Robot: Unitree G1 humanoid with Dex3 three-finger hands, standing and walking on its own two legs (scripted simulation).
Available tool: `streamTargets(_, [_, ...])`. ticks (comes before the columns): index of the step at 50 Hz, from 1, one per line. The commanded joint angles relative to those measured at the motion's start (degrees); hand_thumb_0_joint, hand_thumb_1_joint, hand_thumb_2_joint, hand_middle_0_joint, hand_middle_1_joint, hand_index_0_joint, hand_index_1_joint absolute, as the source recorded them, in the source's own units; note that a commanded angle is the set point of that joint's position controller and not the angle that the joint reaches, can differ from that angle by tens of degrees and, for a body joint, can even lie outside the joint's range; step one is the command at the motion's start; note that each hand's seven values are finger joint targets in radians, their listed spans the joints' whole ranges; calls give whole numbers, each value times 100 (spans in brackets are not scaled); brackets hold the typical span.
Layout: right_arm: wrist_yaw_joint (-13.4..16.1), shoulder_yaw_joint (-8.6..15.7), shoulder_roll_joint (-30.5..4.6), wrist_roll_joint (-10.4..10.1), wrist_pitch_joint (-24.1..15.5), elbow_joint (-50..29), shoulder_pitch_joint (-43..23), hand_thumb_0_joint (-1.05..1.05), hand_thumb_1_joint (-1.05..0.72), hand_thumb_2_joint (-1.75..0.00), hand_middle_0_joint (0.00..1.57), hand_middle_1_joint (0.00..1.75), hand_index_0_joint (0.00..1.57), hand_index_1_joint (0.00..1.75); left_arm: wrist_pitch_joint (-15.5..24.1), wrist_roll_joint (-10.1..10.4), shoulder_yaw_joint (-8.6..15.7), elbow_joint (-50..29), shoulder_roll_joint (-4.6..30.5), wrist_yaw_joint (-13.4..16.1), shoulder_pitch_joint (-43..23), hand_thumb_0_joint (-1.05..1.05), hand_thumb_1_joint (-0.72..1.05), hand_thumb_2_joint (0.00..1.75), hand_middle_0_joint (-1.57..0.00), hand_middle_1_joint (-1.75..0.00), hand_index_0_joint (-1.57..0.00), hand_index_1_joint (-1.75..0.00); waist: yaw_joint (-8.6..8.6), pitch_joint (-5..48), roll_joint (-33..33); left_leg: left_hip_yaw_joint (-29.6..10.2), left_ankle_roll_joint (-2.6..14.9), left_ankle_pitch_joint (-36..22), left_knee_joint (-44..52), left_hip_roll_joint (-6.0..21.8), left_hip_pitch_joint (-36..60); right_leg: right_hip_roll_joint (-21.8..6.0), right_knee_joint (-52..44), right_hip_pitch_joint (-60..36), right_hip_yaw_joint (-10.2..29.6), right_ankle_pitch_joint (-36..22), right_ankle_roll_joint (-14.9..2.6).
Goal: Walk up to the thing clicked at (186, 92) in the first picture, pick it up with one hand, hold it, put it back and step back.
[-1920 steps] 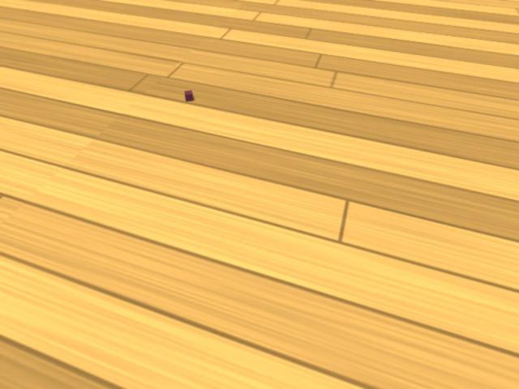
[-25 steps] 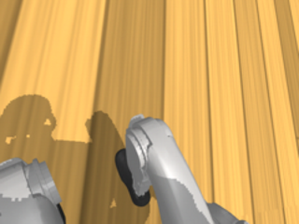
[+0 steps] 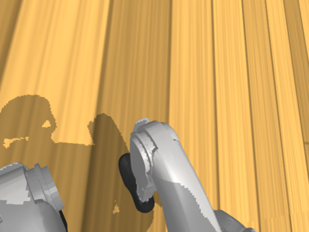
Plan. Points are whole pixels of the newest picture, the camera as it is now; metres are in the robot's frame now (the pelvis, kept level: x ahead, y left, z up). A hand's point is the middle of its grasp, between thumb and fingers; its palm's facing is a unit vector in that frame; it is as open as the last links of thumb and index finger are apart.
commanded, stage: open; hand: left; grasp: from above
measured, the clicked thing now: out of the picture +0.45 +0.30 -0.28
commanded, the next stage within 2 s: withdraw in 0.22 s
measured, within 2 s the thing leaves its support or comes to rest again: neither
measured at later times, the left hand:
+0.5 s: hand out of the picture +0.45 +0.30 -0.24, palm faces -0.39 -0.15 -0.91, open 12.1 cm
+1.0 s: hand out of the picture +0.43 +0.30 -0.06, palm faces -0.47 -0.10 -0.88, open 12.1 cm
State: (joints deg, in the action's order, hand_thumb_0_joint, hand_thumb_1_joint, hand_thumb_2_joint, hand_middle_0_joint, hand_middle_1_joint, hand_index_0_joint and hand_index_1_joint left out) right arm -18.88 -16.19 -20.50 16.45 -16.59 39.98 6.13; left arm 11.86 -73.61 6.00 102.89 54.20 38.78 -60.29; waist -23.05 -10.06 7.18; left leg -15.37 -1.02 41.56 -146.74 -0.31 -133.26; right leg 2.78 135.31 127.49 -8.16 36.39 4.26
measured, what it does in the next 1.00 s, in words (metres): rises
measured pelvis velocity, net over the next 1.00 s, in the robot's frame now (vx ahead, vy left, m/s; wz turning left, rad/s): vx -0.01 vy -0.01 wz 0.14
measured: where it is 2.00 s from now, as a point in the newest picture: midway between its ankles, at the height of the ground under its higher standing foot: (104, 217)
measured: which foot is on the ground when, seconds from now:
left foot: down 0.00-1.00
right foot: down 0.00-1.00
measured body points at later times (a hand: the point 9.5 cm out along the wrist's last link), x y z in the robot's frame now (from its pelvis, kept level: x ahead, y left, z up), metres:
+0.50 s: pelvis +0.00 +0.00 +0.00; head +0.27 +0.12 +0.34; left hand +0.47 +0.30 -0.19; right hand +0.03 -0.26 -0.05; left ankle +0.06 +0.13 -0.27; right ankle +0.12 -0.13 -0.27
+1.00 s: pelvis -0.01 -0.01 +0.06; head +0.19 +0.06 +0.46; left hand +0.45 +0.30 -0.01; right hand +0.12 -0.27 -0.05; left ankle +0.06 +0.13 -0.27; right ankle +0.12 -0.13 -0.27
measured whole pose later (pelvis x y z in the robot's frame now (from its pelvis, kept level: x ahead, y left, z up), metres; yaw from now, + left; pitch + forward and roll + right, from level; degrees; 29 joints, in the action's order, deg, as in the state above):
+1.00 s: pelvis -0.01 -0.01 +0.06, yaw +8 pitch +33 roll -6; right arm -11.0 -3.1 -17.9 5.6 -3.4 38.8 7.7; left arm 5.6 -64.9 -4.4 77.6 35.0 13.2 -55.7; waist -12.3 5.9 -2.0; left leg -7.1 -1.1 37.8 -131.0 -0.4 -126.3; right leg -0.1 126.4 123.6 -2.2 35.9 2.2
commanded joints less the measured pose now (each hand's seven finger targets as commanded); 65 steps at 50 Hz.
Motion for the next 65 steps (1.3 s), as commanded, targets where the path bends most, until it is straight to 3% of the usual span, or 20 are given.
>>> streamTargets(1, [71,556,-1900,-32,-4,63,1036,0,-89,-90,20,30,20,30,68,63,-50,-535,995,202,-1439,0,-16,73,-39,-67,-38,-68,-397,3456,-2899,645,101,-1079,1617,182,2619,183,-1050,-1952,-808,-1284,-493])
streamTargets(10, [130,534,-1949,-30,-15,57,1003,0,-89,-90,20,30,20,30,41,-1,-19,-485,1175,365,-1448,0,-19,76,-36,-70,-35,-71,-380,3433,-2908,615,77,-976,1717,202,2625,194,-1109,-1989,-783,-1198,-504])
streamTargets(18, [126,509,-1963,-39,-31,9,1070,0,-90,-90,20,30,20,30,-73,67,47,-528,1277,291,-1452,0,-18,72,-37,-68,-37,-68,-411,3522,-2921,623,89,-1109,1677,215,2702,196,-1111,-2108,-768,-1330,-484])
streamTargets(22, [102,671,-1983,-66,-56,47,1126,0,-90,-90,20,30,20,30,-118,91,188,-1148,1401,233,-1563,0,-17,71,-39,-65,-38,-66,-281,3864,-3454,683,33,-1280,1755,216,3082,177,-1103,-2179,-731,-1457,-522])
streamTargets(25, [67,920,-1862,-160,20,80,1254,0,-90,-90,20,30,20,30,-238,173,532,-2078,1466,123,-1313,0,-18,72,-38,-65,-37,-66,104,4754,-3931,762,-13,-1609,1853,185,3506,137,-1085,-2258,-681,-1658,-578])
streamTargets(26, [37,949,-1705,-224,35,-18,1071,0,-90,-90,20,30,20,30,-289,277,117,-2383,845,14,-1280,0,-19,73,-38,-65,-37,-66,177,4955,-4150,825,-43,-1663,1917,185,3663,158,-1086,-2205,-615,-1671,-625])
streamTargets(27, [6,993,-1640,-259,48,35,1044,0,-90,-90,20,30,20,30,-331,340,33,-2446,670,-66,-1261,0,-20,74,-37,-66,-36,-67,136,4956,-4014,840,-14,-1617,1902,178,3565,159,-1104,-2061,-643,-1686,-607])
streamTargets(28, [11,1087,-1624,-359,123,135,1085,0,-90,-90,20,30,20,30,-415,429,-58,-2584,499,-143,-1105,0,-21,75,-36,-67,-35,-68,255,4866,-3880,882,31,-1406,1999,154,3342,178,-1233,-1935,-589,-1503,-612])
streamTargets(30, [11,1340,-1647,-527,255,170,1252,0,-90,-90,20,30,20,30,-575,468,120,-3139,648,-321,-986,0,-21,75,-35,-68,-34,-69,540,5349,-3975,940,38,-1619,2084,117,3440,144,-1204,-1860,-489,-1631,-644])
streamTargets(32, [16,1431,-1512,-705,440,244,1251,0,-90,-90,20,30,20,30,-770,556,-86,-3190,177,-536,-727,0,-23,77,-35,-69,-33,-71,709,5400,-3750,1023,78,-1591,2259,96,3290,150,-1304,-1814,-407,-1573,-673])
streamTargets(34, [58,1537,-1404,-859,611,227,1291,0,-90,-90,20,30,20,30,-934,671,-307,-3188,-246,-817,-798,0,-20,75,-37,-67,-35,-69,614,5018,-3152,1078,170,-1316,2333,75,2893,148,-1516,-1734,-318,-1384,-652])
streamTargets(37, [197,1707,-1337,-973,843,240,1458,0,-90,-90,20,30,20,30,-1027,819,-422,-3612,-388,-1344,-961,0,-20,76,-38,-68,-36,-70,713,5211,-2947,1117,181,-1235,2615,22,3128,79,-1747,-1933,-174,-1244,-676])
streamTargets(42, [524,1834,-1150,-1104,1165,86,1500,0,-90,-91,20,30,20,30,-921,994,-937,-3343,-1198,-2149,-1150,0,-20,76,-39,-67,-37,-69,481,4661,-1798,1139,274,-748,2771,-60,2595,46,-2214,-2092,17,-686,-670])
streamTargets(46, [831,1810,-1051,-1110,1325,-6,1485,0,-90,-90,20,30,20,30,-697,940,-940,-3047,-1063,-2499,-985,0,-19,76,-39,-68,-37,-70,614,4291,-1328,1286,288,-475,2900,-141,2389,4,-2446,-2289,139,-231,-676])
streamTargets(49, [1030,1711,-939,-1109,1372,-177,1276,0,-90,-90,20,30,20,30,-440,835,-906,-3104,-895,-2485,-1212,0,-17,75,-40,-66,-38,-69,727,4313,-1364,1355,290,-376,2916,-180,2327,-35,-2433,-2250,208,-98,-660])
streamTargets(51, [1134,1640,-903,-1068,1392,-191,1228,0,-89,-90,20,30,20,30,-276,724,-902,-3019,-842,-2370,-1389,0,-16,75,-40,-66,-38,-68,665,4349,-1342,1391,296,-441,2824,-175,2252,-32,-2385,-2293,242,-140,-645])
streamTargets(61, [1217,1447,-1043,-762,1148,-51,1431,0,-89,-89,20,30,20,30,154,18,-359,-2067,-24,-1190,-1894,0,-19,75,-35,-71,-35,-71,572,4735,-2122,1376,236,-596,2499,-148,2595,-68,-1902,-1876,133,-238,-642])
streamTargets(63, [1205,1482,-1104,-710,1090,-28,1515,0,-89,-90,20,30,20,30,140,7,-101,-2517,272,-959,-2208,0,-22,77,-34,-73,-34,-73,640,5175,-2560,1364,197,-747,2499,-137,2951,-95,-1763,-1844,53,-417,-656])
streamTargets(64, [1192,1531,-1092,-700,1067,-31,1475,0,-88,-89,20,30,20,30,77,27,-23,-2600,278,-873,-1986,0,-16,85,-26,-68,-26,-71,722,5365,-2798,1371,166,-839,2512,-122,3168,-103,-1655,-1797,20,-525,-680])
streamTargets(65, [1175,1595,-1099,-688,1045,-44,1474,0,-89,-89,20,30,20,30,-5,70,-11,-2762,152,-819,-1799,0,-24,78,-30,-76,-31,-76,738,5548,-2936,1390,157,-960,2537,-113,3376,-117,-1621,-1800,-18,-701,-670])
